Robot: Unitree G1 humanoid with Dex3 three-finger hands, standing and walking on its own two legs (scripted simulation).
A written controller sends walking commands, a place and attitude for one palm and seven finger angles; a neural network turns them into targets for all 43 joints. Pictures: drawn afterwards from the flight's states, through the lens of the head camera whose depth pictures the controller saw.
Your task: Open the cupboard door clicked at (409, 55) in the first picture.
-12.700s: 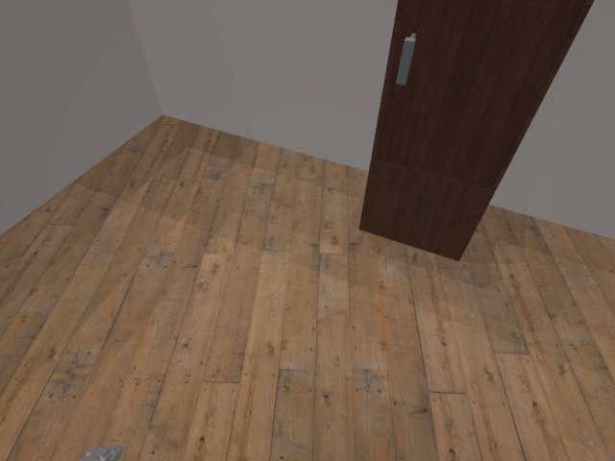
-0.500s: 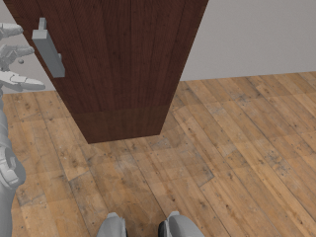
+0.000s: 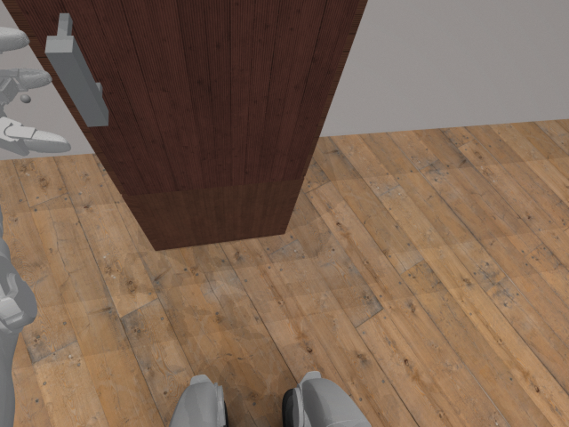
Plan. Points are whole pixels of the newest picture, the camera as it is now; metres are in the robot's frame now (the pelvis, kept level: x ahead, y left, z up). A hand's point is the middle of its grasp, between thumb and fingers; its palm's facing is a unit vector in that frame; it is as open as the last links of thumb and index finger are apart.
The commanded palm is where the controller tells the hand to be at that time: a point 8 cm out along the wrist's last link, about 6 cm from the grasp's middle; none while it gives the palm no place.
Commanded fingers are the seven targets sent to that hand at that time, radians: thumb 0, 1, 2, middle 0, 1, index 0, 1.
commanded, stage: slide the fingers in behind the handle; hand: left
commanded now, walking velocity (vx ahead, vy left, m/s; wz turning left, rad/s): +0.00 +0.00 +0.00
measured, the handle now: (82, 72) +0.56 +0.22 +0.09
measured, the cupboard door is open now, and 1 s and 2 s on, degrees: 0 0 0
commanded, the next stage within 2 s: move the hooked fingers beside the handle in 1.42 s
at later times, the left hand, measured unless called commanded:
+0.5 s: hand (42, 98) +0.52 +0.26 +0.09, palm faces +0.13 -0.99 +0.00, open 14.1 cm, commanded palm +0.50 +0.27 +0.09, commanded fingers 0.00 -0.50 0.30 -0.30 -1.20 -0.30 -1.20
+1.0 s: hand (59, 105) +0.51 +0.24 +0.09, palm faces +0.18 -0.98 +0.00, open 15.1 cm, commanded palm +0.50 +0.23 +0.09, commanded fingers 0.00 -0.50 0.30 -0.30 -1.20 -0.30 -1.20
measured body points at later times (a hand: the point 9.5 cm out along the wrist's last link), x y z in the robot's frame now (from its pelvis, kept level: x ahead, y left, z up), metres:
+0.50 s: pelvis +0.01 +0.00 +0.00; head +0.14 +0.04 +0.43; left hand +0.50 +0.31 +0.09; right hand +0.00 -0.26 -0.10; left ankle +0.02 +0.10 -0.68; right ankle +0.01 -0.13 -0.68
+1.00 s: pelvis +0.01 -0.01 +0.00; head +0.13 +0.03 +0.43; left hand +0.49 +0.29 +0.09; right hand +0.02 -0.27 -0.11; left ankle +0.02 +0.10 -0.68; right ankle +0.01 -0.13 -0.68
